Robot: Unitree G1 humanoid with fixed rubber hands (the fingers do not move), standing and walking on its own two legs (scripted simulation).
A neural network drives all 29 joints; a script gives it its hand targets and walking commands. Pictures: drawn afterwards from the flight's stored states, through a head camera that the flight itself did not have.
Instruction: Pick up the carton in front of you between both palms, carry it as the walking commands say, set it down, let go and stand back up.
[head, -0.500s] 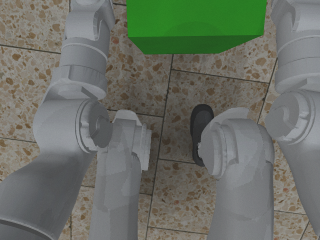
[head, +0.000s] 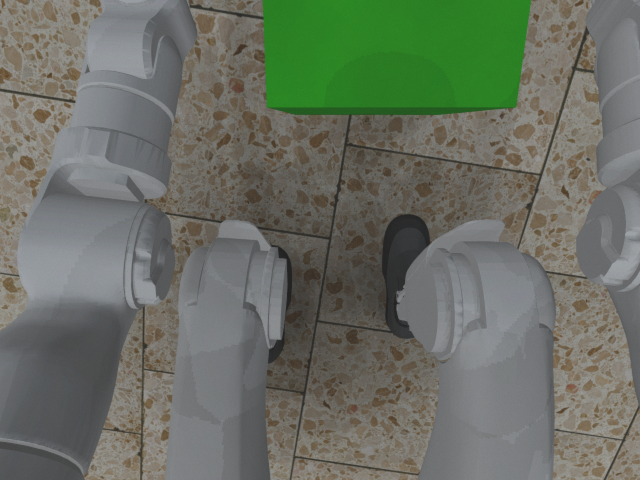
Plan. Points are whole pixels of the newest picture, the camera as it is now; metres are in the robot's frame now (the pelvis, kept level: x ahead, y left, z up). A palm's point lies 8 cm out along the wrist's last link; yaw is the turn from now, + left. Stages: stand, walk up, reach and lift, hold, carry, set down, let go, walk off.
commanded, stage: set down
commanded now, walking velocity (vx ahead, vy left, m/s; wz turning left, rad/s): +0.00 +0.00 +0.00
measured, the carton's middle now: (378, 14) +0.53 -0.07 -0.25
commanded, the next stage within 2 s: let go in 0.90 s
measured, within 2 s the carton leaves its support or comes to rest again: neither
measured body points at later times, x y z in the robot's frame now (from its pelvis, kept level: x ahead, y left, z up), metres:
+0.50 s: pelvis +0.01 -0.01 +0.13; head +0.35 -0.05 +0.42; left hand +0.58 +0.12 +0.01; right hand +0.56 -0.27 +0.01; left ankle +0.09 +0.11 -0.34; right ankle +0.13 -0.12 -0.34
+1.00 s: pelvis +0.04 -0.01 +0.26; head +0.35 -0.05 +0.59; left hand +0.57 +0.12 +0.16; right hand +0.55 -0.28 +0.16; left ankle +0.09 +0.11 -0.34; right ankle +0.13 -0.12 -0.34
